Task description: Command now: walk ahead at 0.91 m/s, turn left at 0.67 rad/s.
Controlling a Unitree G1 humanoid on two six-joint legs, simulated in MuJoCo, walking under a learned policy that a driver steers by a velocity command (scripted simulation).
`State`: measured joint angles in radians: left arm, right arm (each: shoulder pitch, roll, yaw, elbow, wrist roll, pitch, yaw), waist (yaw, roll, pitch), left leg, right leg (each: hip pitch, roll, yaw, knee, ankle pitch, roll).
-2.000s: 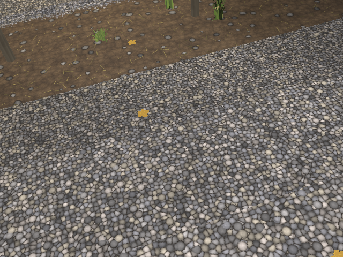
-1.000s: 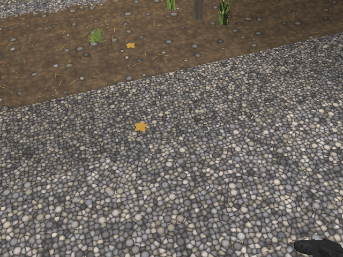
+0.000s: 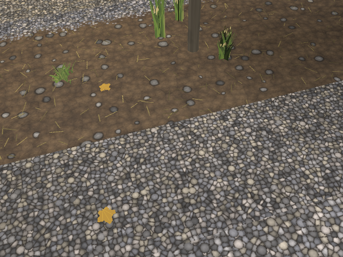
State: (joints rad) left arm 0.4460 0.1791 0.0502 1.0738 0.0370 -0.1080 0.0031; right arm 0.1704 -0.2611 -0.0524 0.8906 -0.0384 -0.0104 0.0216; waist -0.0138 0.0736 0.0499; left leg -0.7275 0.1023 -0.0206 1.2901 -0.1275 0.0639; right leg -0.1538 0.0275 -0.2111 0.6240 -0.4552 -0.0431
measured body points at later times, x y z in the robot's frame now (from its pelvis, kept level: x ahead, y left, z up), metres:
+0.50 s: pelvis +0.43 +0.06 +0.02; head +0.44 +0.08 +0.46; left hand +0.53 +0.37 -0.07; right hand +0.51 -0.22 -0.11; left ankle +0.32 +0.05 -0.71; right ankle +0.66 -0.08 -0.64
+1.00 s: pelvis +0.87 +0.19 -0.17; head +0.89 +0.21 +0.28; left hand +0.61 +0.27 -0.30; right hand +1.20 +0.22 -0.25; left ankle +0.86 +0.31 -0.82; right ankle +0.85 +0.04 -0.89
